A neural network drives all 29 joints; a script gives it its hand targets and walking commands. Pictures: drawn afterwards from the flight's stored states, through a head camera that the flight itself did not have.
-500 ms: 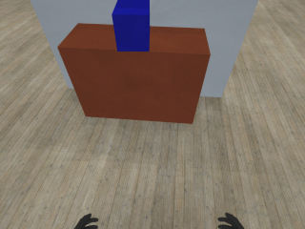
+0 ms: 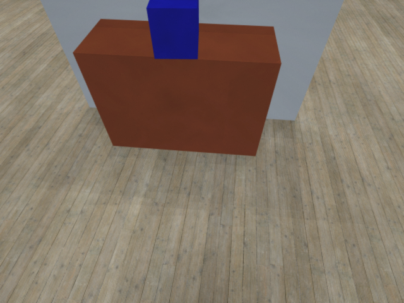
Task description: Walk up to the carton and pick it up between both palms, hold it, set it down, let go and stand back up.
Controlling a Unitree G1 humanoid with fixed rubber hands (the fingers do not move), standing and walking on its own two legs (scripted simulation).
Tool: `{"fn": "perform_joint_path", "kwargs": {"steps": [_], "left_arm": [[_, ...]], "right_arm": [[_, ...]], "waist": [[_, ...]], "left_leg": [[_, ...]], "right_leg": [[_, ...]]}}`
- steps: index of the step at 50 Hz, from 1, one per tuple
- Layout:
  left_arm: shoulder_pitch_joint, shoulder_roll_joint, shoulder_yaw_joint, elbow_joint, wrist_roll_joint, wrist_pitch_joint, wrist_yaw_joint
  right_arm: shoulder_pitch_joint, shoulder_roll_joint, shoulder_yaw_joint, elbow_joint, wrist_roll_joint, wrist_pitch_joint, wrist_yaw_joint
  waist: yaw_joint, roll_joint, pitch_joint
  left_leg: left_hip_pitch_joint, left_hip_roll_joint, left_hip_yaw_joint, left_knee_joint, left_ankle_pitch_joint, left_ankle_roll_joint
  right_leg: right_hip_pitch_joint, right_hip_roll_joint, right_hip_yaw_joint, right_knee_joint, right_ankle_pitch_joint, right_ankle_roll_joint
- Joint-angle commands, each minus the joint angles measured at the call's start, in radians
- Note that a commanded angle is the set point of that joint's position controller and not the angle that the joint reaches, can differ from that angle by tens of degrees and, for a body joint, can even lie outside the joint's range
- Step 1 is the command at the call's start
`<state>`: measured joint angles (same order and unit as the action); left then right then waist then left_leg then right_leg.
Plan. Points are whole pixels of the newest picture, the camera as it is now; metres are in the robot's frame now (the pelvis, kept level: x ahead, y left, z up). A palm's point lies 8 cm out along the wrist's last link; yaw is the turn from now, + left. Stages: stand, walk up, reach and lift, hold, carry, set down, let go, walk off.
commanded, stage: stand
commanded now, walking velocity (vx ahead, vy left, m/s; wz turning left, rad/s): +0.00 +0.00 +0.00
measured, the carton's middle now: (176, 20) +1.22 +0.13 +0.00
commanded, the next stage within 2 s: walk up in 1.50 s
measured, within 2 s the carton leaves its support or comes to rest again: neither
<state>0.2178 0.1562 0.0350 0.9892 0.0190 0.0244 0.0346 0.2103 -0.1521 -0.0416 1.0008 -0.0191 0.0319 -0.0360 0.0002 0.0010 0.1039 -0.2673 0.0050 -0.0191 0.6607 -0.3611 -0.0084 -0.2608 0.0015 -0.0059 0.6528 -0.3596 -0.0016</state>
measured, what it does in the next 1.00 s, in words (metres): stands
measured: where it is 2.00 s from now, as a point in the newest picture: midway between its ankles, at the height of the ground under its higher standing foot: outside the picture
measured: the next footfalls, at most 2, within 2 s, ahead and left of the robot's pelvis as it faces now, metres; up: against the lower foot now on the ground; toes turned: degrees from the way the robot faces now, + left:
left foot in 1.92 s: +0.15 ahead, +0.16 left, +0.00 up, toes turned +7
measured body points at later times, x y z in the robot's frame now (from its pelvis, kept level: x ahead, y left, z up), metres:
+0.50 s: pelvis +0.01 +0.00 +0.01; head +0.02 +0.00 +0.46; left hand +0.01 +0.20 -0.15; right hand +0.00 -0.20 -0.15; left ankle +0.00 +0.12 -0.72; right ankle +0.00 -0.12 -0.72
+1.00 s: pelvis +0.01 +0.00 +0.01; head +0.02 +0.00 +0.46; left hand +0.00 +0.19 -0.15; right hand -0.01 -0.20 -0.15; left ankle +0.00 +0.12 -0.72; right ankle +0.00 -0.12 -0.72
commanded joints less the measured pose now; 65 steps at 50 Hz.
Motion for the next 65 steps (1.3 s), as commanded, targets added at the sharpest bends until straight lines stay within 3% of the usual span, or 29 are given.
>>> {"fn": "perform_joint_path", "kwargs": {"steps": [1,5,8,18,23,34,39,65], "left_arm": [[0.035,0.11,0.025,-0.019,0.001,-0.02,0.01],[0.043,0.085,0.019,0.029,-0.003,-0.019,0.008],[0.048,0.082,0.015,0.067,-0.004,-0.022,0.009],[0.062,0.053,0.001,0.13,-0.002,-0.025,0.016],[0.082,0.035,-0.007,0.155,-0.004,-0.025,0.016],[0.103,0.024,-0.01,0.178,-0.004,-0.027,0.02],[0.116,0.01,-0.014,0.181,-0.005,-0.026,0.019],[0.139,0.009,-0.011,0.186,-0.008,-0.031,0.018]], "right_arm": [[0.053,-0.101,-0.019,-0.021,-0.002,-0.023,-0.007],[0.05,-0.09,-0.011,0.025,0.0,-0.026,-0.012],[0.065,-0.079,-0.006,0.059,0.002,-0.029,-0.013],[0.074,-0.049,0.011,0.13,0.001,-0.031,-0.014],[0.093,-0.037,0.015,0.149,0.0,-0.033,-0.015],[0.124,-0.016,0.019,0.177,0.0,-0.031,-0.018],[0.128,-0.011,0.021,0.179,0.0,-0.029,-0.017],[0.149,0.0,0.023,0.187,0.001,-0.032,-0.019]], "waist": [[-0.002,-0.003,-0.089],[0.005,0.026,-0.076],[-0.001,-0.007,-0.063],[-0.002,0.012,-0.01],[-0.004,-0.008,-0.009],[-0.005,0.011,0.004],[0.0,-0.008,0.011],[0.0,-0.004,0.022]], "left_leg": [[0.032,0.053,-0.076,-0.157,0.28,0.056],[0.032,0.066,-0.087,-0.197,0.284,0.058],[0.048,0.06,-0.075,-0.208,0.286,0.05],[0.076,0.057,-0.059,-0.255,0.287,0.036],[0.093,0.061,-0.063,-0.265,0.283,0.039],[0.095,0.062,-0.054,-0.27,0.3,0.033],[0.088,0.063,-0.059,-0.272,0.291,0.033],[0.099,0.069,-0.057,-0.279,0.308,0.027]], "right_leg": [[0.02,-0.061,0.087,-0.164,0.226,-0.056],[0.049,-0.055,0.08,-0.181,0.221,-0.045],[0.064,-0.062,0.082,-0.205,0.249,-0.043],[0.075,-0.07,0.082,-0.252,0.251,-0.037],[0.079,-0.067,0.076,-0.265,0.256,-0.031],[0.081,-0.073,0.081,-0.267,0.273,-0.033],[0.083,-0.07,0.071,-0.276,0.266,-0.028],[0.082,-0.072,0.069,-0.28,0.275,-0.031]]}}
